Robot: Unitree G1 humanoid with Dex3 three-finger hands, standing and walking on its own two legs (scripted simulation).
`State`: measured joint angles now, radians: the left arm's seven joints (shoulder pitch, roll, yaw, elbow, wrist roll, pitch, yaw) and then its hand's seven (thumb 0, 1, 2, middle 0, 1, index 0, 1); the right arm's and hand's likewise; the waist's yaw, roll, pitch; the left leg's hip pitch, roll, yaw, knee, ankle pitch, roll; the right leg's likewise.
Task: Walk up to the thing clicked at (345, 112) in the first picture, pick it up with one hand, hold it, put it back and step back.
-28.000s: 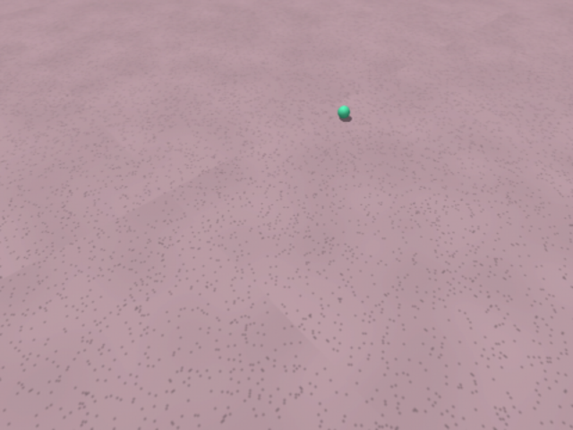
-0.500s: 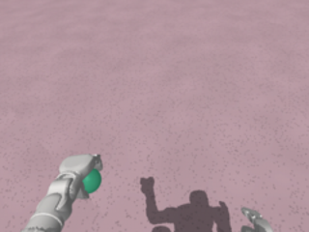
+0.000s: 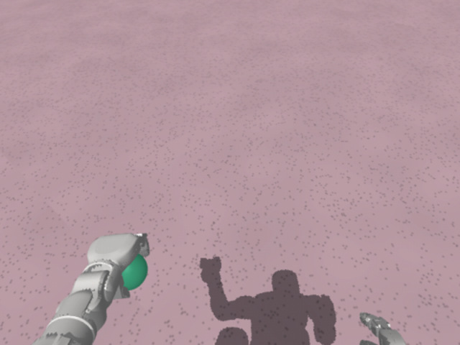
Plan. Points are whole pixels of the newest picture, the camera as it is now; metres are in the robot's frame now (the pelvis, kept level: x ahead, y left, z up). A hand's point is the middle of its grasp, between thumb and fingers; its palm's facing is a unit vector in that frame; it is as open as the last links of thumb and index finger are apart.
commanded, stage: crouch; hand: left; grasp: from above
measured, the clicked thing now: (128, 270) +0.31 +0.22 -0.10
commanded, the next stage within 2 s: lower in 1.70 s
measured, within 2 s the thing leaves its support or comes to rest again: neither
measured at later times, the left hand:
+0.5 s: hand (150, 276) +0.37 +0.23 -0.29, palm faces -0.41 +0.03 -0.91, open 10.1 cm
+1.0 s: hand (165, 287) +0.40 +0.24 -0.49, palm faces -0.44 -0.01 -0.90, open 10.1 cm
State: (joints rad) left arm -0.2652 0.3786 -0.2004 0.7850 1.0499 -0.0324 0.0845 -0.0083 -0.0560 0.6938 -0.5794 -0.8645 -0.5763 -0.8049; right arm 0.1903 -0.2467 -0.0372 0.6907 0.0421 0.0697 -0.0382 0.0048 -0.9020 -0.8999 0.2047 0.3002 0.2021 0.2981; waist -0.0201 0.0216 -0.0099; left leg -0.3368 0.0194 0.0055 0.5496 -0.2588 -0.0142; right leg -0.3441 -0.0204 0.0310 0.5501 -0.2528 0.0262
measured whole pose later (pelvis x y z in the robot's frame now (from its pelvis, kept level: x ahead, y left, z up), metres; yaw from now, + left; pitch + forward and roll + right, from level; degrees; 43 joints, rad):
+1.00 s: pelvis -0.06 +0.00 -0.32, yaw -2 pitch +39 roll -5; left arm -0.89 0.57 0.03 1.36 1.23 -0.10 0.39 -0.01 -0.05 0.64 -0.62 -0.83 -0.62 -0.77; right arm 0.16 -0.25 -0.01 0.73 -0.11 -0.07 0.07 0.00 -0.91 -0.90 0.21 0.30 0.20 0.30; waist -0.22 0.02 -0.17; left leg -2.04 0.00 -0.10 2.05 -0.68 -0.03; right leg -1.99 0.00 -0.02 1.99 -0.67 0.04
